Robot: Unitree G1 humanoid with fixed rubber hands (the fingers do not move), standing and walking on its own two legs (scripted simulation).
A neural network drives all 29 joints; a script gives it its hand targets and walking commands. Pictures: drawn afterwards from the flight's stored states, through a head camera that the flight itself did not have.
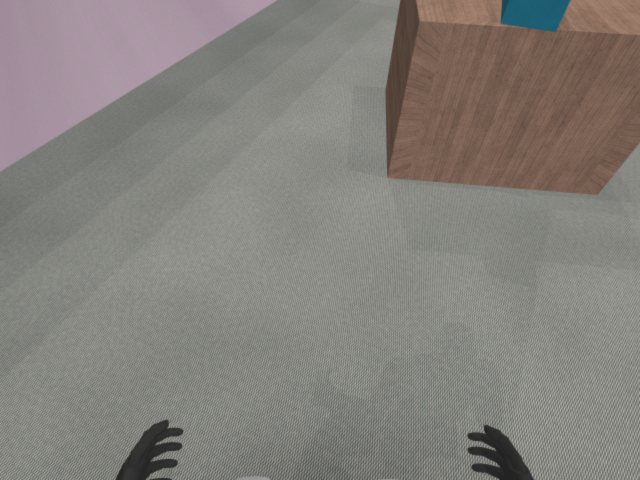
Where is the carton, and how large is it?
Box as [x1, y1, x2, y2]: [501, 0, 569, 31]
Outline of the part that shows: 501,23 555,31 569,0 502,0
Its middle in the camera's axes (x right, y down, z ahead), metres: +0.73 -0.85 +1.28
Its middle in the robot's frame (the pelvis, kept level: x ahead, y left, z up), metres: +1.54 -0.70 +0.04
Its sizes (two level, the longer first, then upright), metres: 0.241 0.175 0.192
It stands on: a pedestal, 0.70 m high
